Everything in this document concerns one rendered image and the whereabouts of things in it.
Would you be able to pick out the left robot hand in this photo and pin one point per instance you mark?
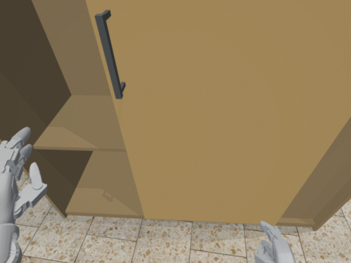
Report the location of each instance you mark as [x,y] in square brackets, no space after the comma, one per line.
[12,157]

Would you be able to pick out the wardrobe door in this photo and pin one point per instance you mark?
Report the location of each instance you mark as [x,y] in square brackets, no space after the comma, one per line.
[229,105]
[329,176]

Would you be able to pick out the robot left forearm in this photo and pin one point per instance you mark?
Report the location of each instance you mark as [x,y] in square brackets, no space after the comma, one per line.
[10,251]

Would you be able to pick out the right robot hand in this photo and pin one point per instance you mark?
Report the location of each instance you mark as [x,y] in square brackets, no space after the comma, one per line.
[278,252]

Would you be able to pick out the handle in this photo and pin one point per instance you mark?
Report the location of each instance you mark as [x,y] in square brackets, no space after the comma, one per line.
[108,52]

